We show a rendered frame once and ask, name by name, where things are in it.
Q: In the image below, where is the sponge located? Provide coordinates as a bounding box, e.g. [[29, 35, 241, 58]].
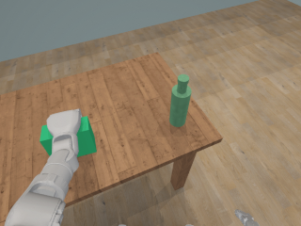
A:
[[40, 116, 97, 157]]

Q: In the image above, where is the robot right hand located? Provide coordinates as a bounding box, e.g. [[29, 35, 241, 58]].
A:
[[234, 209, 260, 226]]

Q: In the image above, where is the left robot upper arm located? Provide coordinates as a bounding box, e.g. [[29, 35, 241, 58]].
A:
[[8, 191, 66, 226]]

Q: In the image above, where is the robot left hand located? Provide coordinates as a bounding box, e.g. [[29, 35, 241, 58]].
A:
[[46, 108, 83, 152]]

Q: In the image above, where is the left robot forearm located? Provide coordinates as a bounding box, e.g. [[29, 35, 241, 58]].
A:
[[4, 132, 79, 226]]

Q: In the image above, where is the table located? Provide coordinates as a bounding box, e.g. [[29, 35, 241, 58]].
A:
[[0, 52, 223, 226]]

